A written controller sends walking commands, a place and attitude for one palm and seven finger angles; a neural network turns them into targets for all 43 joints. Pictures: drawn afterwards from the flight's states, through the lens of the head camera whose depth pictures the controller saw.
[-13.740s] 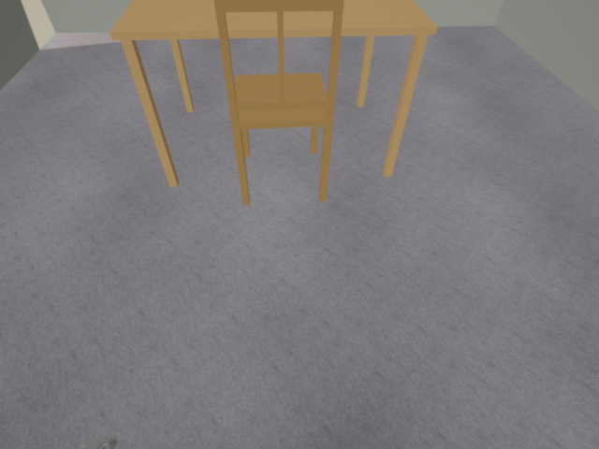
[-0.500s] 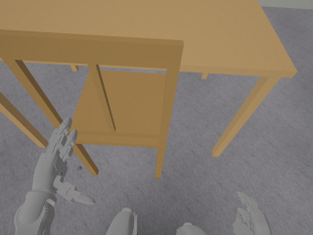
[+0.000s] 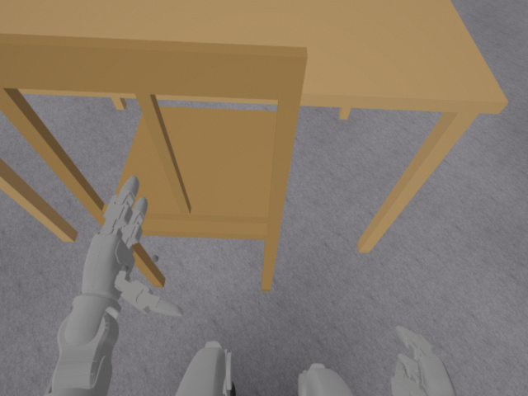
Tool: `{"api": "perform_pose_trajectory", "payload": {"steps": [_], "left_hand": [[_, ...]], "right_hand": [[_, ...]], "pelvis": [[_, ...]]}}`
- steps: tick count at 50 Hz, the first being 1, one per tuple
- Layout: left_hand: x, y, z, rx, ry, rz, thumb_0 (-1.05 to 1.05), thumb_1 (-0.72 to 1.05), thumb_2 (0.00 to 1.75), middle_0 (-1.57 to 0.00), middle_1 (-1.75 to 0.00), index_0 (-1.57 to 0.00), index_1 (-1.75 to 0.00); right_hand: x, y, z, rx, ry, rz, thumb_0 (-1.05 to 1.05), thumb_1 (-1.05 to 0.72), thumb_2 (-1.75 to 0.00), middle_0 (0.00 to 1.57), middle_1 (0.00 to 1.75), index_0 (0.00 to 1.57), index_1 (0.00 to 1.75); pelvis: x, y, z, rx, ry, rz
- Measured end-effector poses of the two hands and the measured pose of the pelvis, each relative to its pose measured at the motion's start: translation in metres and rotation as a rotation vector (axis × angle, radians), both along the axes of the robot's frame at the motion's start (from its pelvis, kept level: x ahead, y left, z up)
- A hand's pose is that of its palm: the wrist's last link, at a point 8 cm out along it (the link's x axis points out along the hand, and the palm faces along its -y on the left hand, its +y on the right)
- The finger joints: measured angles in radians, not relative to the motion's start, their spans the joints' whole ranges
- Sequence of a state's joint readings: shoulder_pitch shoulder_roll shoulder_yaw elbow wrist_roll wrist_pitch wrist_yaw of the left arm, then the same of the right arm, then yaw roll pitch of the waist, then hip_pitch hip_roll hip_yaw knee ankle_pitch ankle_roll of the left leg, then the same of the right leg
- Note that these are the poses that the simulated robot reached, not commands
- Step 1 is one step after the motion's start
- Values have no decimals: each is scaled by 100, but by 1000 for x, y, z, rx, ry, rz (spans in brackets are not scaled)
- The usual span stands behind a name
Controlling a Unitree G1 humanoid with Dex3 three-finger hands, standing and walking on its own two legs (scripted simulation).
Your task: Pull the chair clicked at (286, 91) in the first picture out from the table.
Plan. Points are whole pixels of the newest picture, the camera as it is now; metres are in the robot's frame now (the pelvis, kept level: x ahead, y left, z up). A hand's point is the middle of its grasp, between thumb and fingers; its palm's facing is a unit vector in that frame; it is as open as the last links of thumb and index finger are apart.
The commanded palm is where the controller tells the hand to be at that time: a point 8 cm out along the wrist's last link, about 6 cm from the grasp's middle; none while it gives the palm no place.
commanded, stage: aim the fingers beside a spindle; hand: left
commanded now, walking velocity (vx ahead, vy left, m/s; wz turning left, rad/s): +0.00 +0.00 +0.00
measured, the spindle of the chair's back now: (170, 164) +0.47 +0.18 +0.03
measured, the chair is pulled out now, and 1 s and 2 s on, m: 0.00 0.00 0.00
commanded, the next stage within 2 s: push the fingers through the gap in 1.12 s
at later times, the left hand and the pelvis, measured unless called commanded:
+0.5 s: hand (175, 243) +0.34 +0.15 +0.01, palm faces -0.04 -1.00 -0.03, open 16.9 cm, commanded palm +0.32 +0.20 +0.01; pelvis +0.00 +0.00 -0.01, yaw +0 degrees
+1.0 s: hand (176, 242) +0.34 +0.15 +0.01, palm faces -0.04 -1.00 -0.03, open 16.9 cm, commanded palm +0.32 +0.20 +0.01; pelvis -0.01 +0.00 -0.02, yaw -1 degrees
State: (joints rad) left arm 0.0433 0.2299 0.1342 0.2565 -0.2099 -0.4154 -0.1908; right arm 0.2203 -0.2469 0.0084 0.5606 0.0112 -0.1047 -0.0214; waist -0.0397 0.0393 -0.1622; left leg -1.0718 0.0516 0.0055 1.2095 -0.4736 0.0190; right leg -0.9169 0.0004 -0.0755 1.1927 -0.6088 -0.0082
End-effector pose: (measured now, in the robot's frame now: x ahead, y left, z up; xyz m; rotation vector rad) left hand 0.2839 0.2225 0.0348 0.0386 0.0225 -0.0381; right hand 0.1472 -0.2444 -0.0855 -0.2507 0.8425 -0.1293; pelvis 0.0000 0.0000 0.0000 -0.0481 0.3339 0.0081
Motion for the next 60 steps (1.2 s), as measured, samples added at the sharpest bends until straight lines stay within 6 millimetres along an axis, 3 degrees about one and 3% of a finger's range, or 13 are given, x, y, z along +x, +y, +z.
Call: {"api": "perform_pose_trajectory", "payload": {"steps": [15, 29, 60], "left_hand": [[22, -5, -16, -2, 4, 15, -1, -49, 30, -6, -8, -6, -8], [37, -22, -26, -5, -7, 6, -1, -49, 30, -6, -8, -6, -8], [35, -14, -25, -1, -10, 18, -1, -49, 30, -6, -8, -6, -8]], "right_hand": [[-11, -6, -15, -6, 73, -9, 1, -91, -90, 21, 30, 20, 30], [-23, -9, -28, 2, 126, -32, 1, -91, -90, 21, 30, 20, 30], [-20, -11, -28, 3, 128, -35, 1, -91, -90, 21, 30, 20, 30]], "pelvis": [[-2, -2, -9, 0, 25, -3], [-4, -2, -16, 5, 47, -12], [-4, -5, -16, 3, 49, -12]]}}
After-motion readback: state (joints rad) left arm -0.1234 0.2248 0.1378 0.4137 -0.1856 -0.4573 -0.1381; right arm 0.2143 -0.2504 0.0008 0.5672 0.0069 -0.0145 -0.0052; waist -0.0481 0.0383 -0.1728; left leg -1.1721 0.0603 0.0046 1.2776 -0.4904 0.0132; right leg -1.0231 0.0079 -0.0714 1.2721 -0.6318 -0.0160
